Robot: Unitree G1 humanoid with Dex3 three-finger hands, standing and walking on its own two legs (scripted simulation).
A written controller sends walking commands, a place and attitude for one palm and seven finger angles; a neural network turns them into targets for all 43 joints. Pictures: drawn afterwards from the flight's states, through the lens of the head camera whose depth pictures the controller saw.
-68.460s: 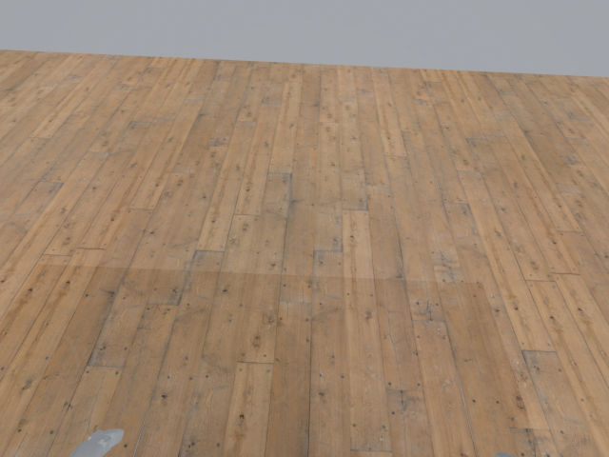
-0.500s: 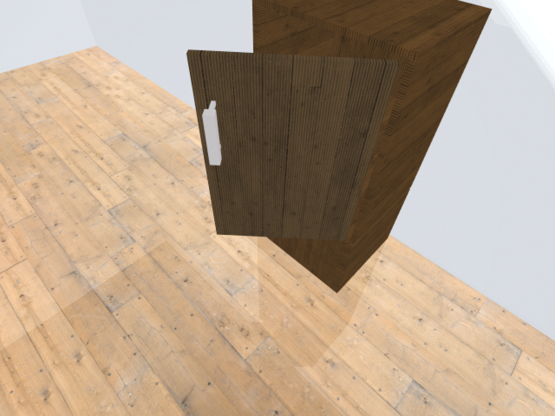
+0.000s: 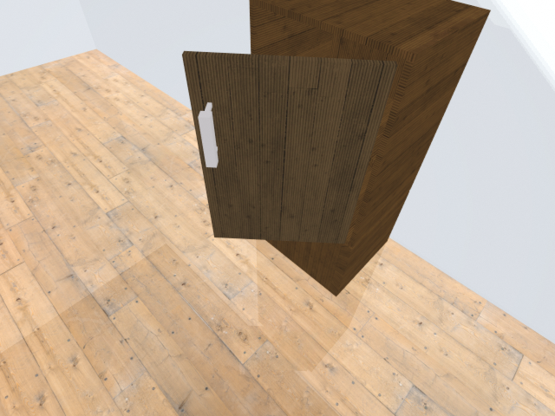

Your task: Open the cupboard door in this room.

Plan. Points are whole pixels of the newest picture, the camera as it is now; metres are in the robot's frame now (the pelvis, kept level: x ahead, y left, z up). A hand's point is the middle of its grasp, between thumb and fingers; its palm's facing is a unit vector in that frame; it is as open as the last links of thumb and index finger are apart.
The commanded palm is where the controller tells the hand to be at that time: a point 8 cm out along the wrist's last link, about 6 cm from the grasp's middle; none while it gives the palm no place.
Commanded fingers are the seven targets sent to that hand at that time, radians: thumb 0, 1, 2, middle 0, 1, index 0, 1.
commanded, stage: shuffle to correct the standing spot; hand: left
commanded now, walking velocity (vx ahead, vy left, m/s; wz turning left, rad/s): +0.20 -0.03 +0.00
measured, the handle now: (210, 135) +0.68 +0.20 +0.02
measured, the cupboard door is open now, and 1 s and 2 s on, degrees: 42 42 42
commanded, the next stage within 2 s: come to a stop and stand still in 0.52 s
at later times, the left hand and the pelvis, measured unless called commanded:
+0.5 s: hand out of the picture +0.16 +0.17 -0.17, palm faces +0.02 -0.97 -0.25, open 7.3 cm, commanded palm none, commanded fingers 0.00 0.90 0.90 -0.20 -0.30 -0.20 -0.30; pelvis +0.10 -0.03 -0.01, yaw -1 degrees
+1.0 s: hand (192, 393) +0.20 +0.16 -0.18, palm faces +0.06 -0.98 -0.21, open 7.3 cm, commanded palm none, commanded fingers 0.00 0.90 0.90 -0.20 -0.30 -0.20 -0.30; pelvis +0.18 -0.02 +0.00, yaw -1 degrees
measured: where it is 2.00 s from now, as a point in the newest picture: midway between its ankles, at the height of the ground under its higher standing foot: outside the picture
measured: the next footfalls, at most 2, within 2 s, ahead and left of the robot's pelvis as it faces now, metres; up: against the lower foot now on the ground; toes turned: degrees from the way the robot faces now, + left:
right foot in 0.48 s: +0.17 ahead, -0.16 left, +0.00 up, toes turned -8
left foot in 0.74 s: +0.25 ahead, +0.08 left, +0.00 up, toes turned +8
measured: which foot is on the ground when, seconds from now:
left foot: down 0.00-0.48, up 0.50-0.72, down 0.74-1.00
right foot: down 0.00-0.16, up 0.18-0.46, down 0.48-0.78, up 0.80-1.00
